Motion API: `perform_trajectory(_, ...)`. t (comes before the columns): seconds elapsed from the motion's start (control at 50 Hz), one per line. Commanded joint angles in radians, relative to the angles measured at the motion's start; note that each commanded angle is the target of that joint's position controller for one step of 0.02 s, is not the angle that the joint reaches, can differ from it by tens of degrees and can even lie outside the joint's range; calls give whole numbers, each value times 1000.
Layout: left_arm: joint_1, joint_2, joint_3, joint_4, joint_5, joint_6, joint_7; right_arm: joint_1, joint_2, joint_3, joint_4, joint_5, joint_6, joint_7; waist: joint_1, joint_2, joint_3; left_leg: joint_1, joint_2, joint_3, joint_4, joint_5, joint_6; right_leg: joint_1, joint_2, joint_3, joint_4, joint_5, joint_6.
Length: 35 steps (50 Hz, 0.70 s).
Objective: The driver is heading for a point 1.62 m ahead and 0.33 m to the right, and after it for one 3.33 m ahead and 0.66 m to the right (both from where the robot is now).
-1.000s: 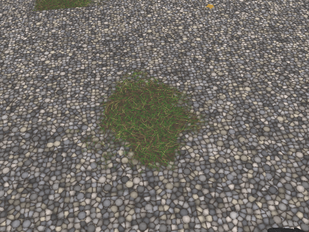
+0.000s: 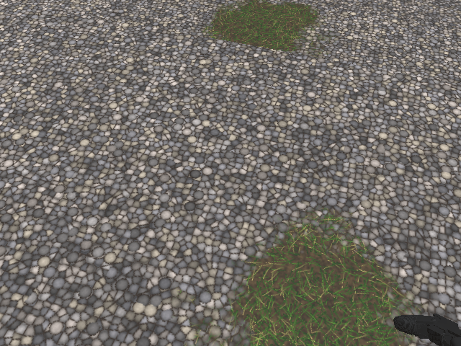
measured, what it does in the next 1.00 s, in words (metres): steps on the spot, turning right: right foot, then left foot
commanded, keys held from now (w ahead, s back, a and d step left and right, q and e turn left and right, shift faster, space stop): e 0.62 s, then no key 0.08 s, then q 0.30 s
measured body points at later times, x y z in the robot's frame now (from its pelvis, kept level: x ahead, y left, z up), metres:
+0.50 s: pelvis +0.04 -0.03 +0.01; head +0.06 -0.07 +0.45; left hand +0.23 +0.22 -0.08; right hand +0.11 -0.34 -0.12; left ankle +0.09 +0.11 -0.67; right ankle +0.03 -0.12 -0.73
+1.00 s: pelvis +0.06 -0.01 +0.00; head +0.09 -0.01 +0.45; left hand +0.30 +0.18 -0.10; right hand +0.09 -0.31 -0.11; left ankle +0.12 +0.11 -0.73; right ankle +0.03 -0.12 -0.73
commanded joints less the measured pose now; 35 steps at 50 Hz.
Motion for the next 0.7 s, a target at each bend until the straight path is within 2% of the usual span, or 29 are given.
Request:
perform_trajectory(0.02,92,37,-14,-77,7,-16,6,251,-225,-72,-25,-21,21,-26,-136,256,-421,723,440,-378,35,803,292,-418,12,49,535,-348,27)
perform_trajectory(0.04,70,133,15,-63,-10,4,9,248,-180,-62,-26,0,39,-22,-157,158,-397,642,396,-362,-10,595,283,-454,-15,94,652,-362,43)
perform_trajectory(0.06,13,147,25,-79,-17,24,16,198,-161,-57,-23,15,45,-23,-141,123,-294,560,353,-301,-53,400,251,-524,-36,70,702,-306,52)
perform_trajectory(0.08,-8,134,28,-77,-12,48,29,139,-138,-49,-22,19,47,-24,-120,94,-222,455,317,-251,-103,232,227,-531,-61,60,701,-241,66)
perform_trajectory(0.1,-10,130,33,-79,-5,74,41,80,-127,-46,-22,16,48,-23,-94,105,-169,338,294,-204,-154,102,213,-490,-80,60,689,-181,79)
perform_trajectory(0.12,5,114,34,-81,-2,95,49,37,-134,-49,-19,4,48,-23,-69,131,-134,222,270,-149,-198,34,208,-422,-78,40,691,-130,89)
perform_trajectory(0.16,13,91,36,-95,3,112,55,-3,-127,-52,-10,-6,42,-28,-50,143,-111,135,253,-71,-236,-22,212,-361,-78,12,652,-65,89)
perform_trajectory(0.22,-53,71,31,-134,9,113,44,-14,-136,-59,12,2,40,-42,-64,120,-118,147,265,-9,-235,-24,213,-322,-101,3,498,12,64)
perform_trajectory(0.26,-90,74,29,-158,10,111,29,-5,-158,-67,28,7,46,-47,-78,114,-133,175,288,1,-229,-17,217,-286,-104,-9,415,39,46)
perform_trajectory(0.32,-97,98,38,-178,8,115,9,4,-185,-77,50,24,59,-45,-76,111,-132,213,314,11,-194,-42,196,-231,-93,-38,299,45,11)
perform_trajectory(0.36,-52,102,47,-165,12,114,0,-4,-184,-79,65,44,69,-45,-44,88,-128,194,285,55,-114,-112,136,-131,-55,-76,130,138,-33)
perform_trajectory(0.38,-29,127,58,-159,20,114,2,34,-154,-74,86,47,74,-44,-44,26,-104,145,239,102,-14,-204,71,-77,-48,-36,32,202,-68)
perform_trajectory(0.4,-21,226,83,-175,21,111,19,76,-99,-62,89,22,79,-39,-76,-239,-71,-22,115,220,265,-399,-38,-6,-240,257,-119,433,-151)
perform_trajectory(0.42,-52,308,92,-214,39,100,21,1,-107,-63,34,5,77,-46,-61,-373,-31,-230,-34,144,481,-658,-91,-35,-412,529,-178,531,-334)
perform_trajectory(0.44,-50,265,82,-217,59,76,15,-59,-139,-74,26,7,76,-52,-25,-257,-70,-237,-22,17,620,-642,-76,-59,-384,502,-194,453,-352)
perform_trajectory(0.46,-92,240,74,-218,51,57,15,-40,-146,-81,34,23,78,-54,-59,-216,-67,-242,-5,-17,651,-548,-58,-60,-331,421,-184,406,-297)
perform_trajectory(0.48,-151,211,69,-229,29,51,19,-3,-147,-87,63,21,82,-62,-88,-157,-75,-243,7,-29,644,-469,-56,-50,-284,366,-166,363,-240)
perform_trajectory(0.5,-185,183,59,-237,12,51,24,11,-158,-92,75,12,83,-67,-98,-158,-81,-235,9,-32,639,-421,-62,-49,-267,338,-157,396,-216)
perform_trajectory(0.54,-180,160,47,-245,13,56,35,27,-144,-92,80,15,77,-63,-108,-155,-120,-182,-13,-29,659,-361,-78,-44,-234,305,-139,496,-216)
perform_trajectory(0.58,-159,164,50,-248,12,59,42,22,-126,-86,78,25,70,-60,-98,-144,-134,-183,-23,-33,580,-333,-90,3,-221,303,-126,521,-219)
perform_trajectory(0.62,-143,177,56,-250,7,66,49,-3,-111,-79,70,27,66,-57,-82,-149,-130,-175,-29,-42,464,-324,-103,32,-216,326,-117,491,-222)
perform_trajectory(0.7,-161,178,55,-257,18,77,45,9,-113,-70,82,32,63,-40,-67,-179,-130,-39,-23,-27,313,-338,-109,-26,-215,341,-108,440,-235)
